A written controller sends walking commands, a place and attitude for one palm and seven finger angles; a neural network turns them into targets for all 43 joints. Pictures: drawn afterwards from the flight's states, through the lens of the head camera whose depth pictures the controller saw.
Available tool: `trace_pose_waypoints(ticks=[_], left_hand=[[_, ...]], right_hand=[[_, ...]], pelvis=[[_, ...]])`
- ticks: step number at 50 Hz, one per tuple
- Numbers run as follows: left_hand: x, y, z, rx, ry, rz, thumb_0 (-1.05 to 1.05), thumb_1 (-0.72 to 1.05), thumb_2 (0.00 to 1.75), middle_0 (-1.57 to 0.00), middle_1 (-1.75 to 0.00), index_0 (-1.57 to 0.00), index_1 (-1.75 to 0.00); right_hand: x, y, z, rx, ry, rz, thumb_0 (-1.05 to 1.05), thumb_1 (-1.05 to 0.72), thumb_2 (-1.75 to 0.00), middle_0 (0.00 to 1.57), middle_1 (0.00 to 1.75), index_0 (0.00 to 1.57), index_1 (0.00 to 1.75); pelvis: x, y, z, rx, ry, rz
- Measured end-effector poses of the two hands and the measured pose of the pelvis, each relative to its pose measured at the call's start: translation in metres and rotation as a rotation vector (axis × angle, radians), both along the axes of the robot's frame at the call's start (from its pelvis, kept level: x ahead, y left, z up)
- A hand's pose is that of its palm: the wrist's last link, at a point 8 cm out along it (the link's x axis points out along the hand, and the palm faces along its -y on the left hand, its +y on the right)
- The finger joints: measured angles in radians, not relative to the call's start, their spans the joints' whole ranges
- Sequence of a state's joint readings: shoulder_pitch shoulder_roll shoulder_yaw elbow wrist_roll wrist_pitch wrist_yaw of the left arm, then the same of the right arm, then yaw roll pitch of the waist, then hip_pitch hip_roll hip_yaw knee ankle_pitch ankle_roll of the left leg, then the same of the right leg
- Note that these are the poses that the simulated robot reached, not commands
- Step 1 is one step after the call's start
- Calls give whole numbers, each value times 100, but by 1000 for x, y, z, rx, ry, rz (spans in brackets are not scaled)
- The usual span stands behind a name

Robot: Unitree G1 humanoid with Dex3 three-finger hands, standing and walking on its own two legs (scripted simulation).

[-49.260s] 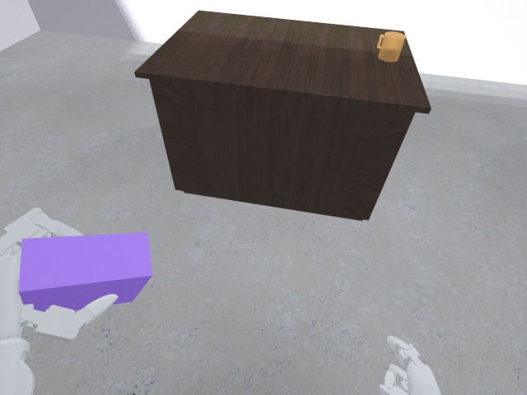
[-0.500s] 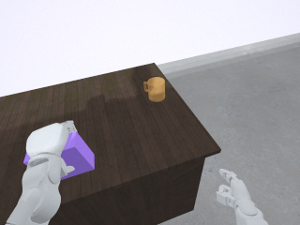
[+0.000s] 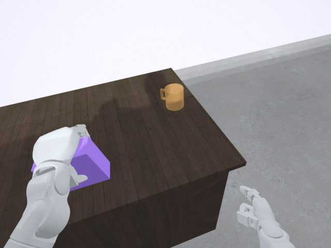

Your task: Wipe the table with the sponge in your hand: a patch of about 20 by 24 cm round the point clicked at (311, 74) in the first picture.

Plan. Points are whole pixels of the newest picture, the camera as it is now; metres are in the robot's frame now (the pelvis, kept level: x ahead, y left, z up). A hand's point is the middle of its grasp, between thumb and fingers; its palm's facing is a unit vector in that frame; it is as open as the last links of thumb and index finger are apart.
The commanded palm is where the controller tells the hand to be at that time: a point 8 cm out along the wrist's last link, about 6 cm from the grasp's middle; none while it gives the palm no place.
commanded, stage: bring the sponge back beside the body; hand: left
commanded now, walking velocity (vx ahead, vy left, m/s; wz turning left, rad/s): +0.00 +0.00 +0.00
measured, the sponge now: (79, 170) +0.25 +0.26 +0.09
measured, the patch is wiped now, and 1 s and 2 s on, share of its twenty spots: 1.00 1.00 1.00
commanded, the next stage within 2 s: step back with the hand held close in 1.54 s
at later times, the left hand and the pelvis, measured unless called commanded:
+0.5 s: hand (67, 169) +0.22 +0.26 +0.12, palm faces +0.15 -0.19 -0.97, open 9.5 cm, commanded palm +0.18 +0.27 +0.20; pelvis +0.00 +0.00 +0.00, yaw +0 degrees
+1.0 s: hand (61, 180) +0.20 +0.27 +0.11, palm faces +0.11 -0.17 -0.98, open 9.5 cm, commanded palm +0.16 +0.27 +0.19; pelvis +0.01 -0.01 +0.00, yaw +0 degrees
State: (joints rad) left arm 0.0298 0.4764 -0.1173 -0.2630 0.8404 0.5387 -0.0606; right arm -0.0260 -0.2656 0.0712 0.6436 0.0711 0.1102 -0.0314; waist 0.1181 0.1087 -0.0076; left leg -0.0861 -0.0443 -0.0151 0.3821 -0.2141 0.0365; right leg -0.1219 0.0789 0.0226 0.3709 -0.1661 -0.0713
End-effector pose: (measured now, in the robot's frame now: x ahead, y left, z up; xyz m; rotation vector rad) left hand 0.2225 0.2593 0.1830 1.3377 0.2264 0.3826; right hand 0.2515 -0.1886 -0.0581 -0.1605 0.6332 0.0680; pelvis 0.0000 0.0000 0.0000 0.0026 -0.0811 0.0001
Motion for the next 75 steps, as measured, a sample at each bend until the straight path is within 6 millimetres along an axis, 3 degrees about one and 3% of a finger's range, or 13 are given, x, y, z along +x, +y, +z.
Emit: trace_pose_waypoints(ticks=[5,14,25,44,63,75], left_hand=[[-8,-3,1,-14,-21,-16,-1,-49,110,-78,-140,-81,-139],[-23,11,-6,-28,-9,57,-1,-49,110,-78,-140,-82,-139],[-26,6,-9,-18,1,35,-1,-49,110,-78,-140,-82,-139],[-42,12,-21,-10,53,59,-1,-49,110,-78,-140,-81,-139],[-59,17,-26,-5,62,67,-1,-49,110,-78,-140,-81,-139],[-58,21,-17,13,24,61,-1,-49,110,-78,-140,-81,-139]], right_hand=[[0,1,1,8,5,3,1,-90,-90,20,30,20,30],[5,2,2,-6,9,20,1,-90,-90,20,30,20,30],[9,5,5,-4,-10,26,1,-90,-90,20,30,20,30],[4,-12,-1,-30,6,5,1,-90,-90,20,30,20,30],[6,-3,2,-22,-15,17,1,-90,-90,20,30,20,30],[4,3,5,-19,-24,17,1,-90,-90,20,30,20,30]], pelvis=[[3,1,0,0,-1,-7],[2,0,-1,-2,-5,0],[4,-3,-1,-3,-8,4],[6,-7,-2,-5,-10,5],[5,-4,-2,-8,-14,5],[3,0,-1,-9,-21,5]])
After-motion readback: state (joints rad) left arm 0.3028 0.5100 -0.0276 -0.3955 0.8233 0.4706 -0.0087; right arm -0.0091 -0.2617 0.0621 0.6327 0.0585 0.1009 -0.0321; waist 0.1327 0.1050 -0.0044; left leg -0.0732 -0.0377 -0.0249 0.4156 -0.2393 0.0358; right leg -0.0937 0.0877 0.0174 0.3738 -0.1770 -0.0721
